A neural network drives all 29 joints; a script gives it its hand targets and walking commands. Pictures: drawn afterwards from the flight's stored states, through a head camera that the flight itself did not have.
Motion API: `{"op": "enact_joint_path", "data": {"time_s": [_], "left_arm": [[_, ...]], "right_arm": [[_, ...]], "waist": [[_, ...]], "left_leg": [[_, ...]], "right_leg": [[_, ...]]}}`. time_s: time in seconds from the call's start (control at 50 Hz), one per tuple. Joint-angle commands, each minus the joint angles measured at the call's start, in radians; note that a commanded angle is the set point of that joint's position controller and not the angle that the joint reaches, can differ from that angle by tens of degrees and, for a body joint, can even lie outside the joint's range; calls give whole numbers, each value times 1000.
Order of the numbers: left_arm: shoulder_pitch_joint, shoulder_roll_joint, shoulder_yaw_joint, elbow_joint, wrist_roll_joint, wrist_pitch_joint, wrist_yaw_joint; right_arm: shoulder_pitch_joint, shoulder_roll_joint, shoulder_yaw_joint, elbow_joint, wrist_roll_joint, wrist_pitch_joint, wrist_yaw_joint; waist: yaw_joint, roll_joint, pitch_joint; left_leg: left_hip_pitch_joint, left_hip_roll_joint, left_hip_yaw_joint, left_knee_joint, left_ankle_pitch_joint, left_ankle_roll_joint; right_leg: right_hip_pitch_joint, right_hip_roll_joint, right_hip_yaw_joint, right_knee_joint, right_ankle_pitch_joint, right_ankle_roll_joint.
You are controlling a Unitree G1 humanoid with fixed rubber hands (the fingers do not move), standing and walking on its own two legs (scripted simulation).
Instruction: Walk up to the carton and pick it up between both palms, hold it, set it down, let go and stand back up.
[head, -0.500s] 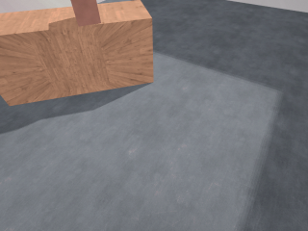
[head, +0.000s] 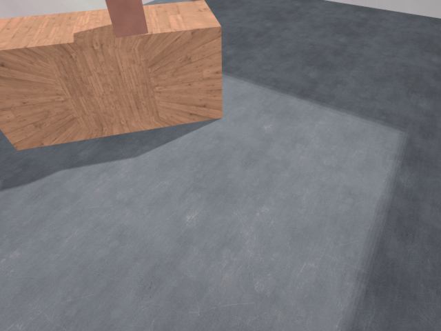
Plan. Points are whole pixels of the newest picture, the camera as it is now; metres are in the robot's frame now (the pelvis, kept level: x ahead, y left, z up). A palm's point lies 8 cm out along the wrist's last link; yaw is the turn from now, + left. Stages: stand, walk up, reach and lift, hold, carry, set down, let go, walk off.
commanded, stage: stand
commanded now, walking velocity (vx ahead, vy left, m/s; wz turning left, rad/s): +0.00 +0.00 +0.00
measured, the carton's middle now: (124, 7) +1.69 +0.55 +0.00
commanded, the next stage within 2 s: none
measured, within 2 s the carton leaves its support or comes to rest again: neither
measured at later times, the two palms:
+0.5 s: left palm out of the picture +0.05 +0.25 -0.12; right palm out of the picture +0.06 -0.24 -0.12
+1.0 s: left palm out of the picture +0.04 +0.24 -0.13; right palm out of the picture +0.05 -0.25 -0.12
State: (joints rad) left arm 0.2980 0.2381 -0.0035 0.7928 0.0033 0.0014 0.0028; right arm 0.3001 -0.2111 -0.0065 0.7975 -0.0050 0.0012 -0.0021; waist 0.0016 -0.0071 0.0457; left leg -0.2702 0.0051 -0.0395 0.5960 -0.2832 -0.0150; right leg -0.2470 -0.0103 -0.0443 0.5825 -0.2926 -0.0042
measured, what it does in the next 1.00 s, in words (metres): stands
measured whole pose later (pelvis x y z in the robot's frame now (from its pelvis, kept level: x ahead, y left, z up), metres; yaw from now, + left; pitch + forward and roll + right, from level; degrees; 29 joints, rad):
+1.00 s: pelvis +0.01 -0.01 +0.01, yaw +1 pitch -2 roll +0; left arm 0.30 0.23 0.00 0.92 0.00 0.00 0.02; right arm 0.30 -0.21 0.00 0.92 0.00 0.00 -0.02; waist 0.00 0.00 0.04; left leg -0.24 0.01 -0.07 0.54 -0.26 -0.03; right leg -0.20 -0.01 -0.07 0.52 -0.28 -0.01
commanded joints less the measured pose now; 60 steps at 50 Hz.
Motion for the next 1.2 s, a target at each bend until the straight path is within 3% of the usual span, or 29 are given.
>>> {"op": "enact_joint_path", "data": {"time_s": [0.0,1.18], "left_arm": [[13,142,40,-81,0,-26,8],[40,133,31,90,-6,-21,24]], "right_arm": [[13,-150,-44,-83,0,-24,-8],[34,-139,-26,91,1,-22,-30]], "waist": [[-3,14,-5],[2,23,16]], "left_leg": [[-28,67,-83,-149,53,41],[0,69,-89,-188,133,23]], "right_leg": [[-19,-94,107,-168,23,-27],[42,-106,81,-223,84,-19]]}}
